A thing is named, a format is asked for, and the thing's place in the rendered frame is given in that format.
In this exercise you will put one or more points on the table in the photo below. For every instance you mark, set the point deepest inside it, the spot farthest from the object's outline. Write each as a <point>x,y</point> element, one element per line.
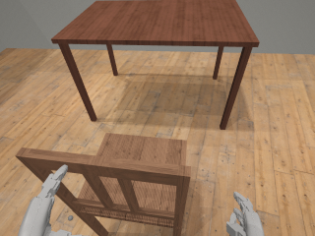
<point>215,23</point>

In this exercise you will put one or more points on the right robot hand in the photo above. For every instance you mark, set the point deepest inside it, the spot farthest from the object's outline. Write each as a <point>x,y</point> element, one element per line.
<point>249,221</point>

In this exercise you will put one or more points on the chair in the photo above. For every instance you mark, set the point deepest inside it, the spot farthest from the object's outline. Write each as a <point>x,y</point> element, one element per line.
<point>131,178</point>

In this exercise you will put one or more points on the left robot hand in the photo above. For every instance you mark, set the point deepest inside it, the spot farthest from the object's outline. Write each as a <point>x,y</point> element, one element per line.
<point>38,212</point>

